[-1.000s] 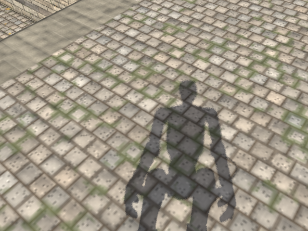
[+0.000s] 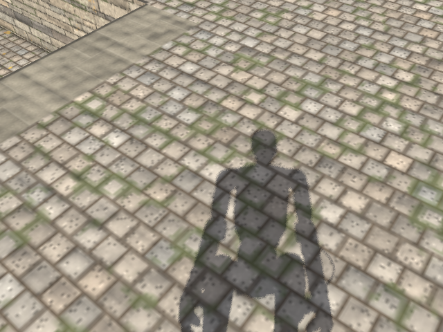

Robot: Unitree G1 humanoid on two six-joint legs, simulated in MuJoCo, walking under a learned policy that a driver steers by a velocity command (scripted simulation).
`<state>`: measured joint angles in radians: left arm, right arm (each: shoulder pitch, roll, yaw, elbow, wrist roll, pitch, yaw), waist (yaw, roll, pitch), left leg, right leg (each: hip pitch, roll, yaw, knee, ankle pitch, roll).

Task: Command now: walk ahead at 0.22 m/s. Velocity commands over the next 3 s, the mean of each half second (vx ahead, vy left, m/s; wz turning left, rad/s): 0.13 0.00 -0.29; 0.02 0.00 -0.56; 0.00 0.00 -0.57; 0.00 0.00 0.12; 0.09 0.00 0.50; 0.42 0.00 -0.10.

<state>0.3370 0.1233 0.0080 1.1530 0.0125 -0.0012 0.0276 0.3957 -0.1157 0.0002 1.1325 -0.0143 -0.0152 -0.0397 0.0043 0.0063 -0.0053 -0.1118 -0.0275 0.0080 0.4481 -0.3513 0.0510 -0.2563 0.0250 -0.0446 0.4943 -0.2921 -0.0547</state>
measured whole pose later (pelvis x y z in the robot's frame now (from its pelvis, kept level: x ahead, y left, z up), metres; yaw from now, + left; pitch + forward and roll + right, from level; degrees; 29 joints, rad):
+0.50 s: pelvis +0.09 -0.04 +0.00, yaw -11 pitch +2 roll +1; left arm 0.34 0.18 0.05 0.98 0.02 -0.03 0.03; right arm 0.10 -0.19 -0.05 0.91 -0.01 0.00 -0.04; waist 0.03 0.01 0.06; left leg -0.54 0.00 -0.02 0.95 -0.32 -0.01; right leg -0.22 0.10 0.07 0.40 -0.20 -0.10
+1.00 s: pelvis +0.13 +0.00 +0.01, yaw -29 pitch +1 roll -1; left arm 0.21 0.31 0.10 0.83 0.02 0.08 -0.03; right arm 0.20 -0.23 -0.04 0.79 -0.03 0.00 -0.05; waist 0.01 -0.05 0.06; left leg -0.22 0.02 0.10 0.40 -0.20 0.05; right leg -0.48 0.04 0.05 1.10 -0.42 0.04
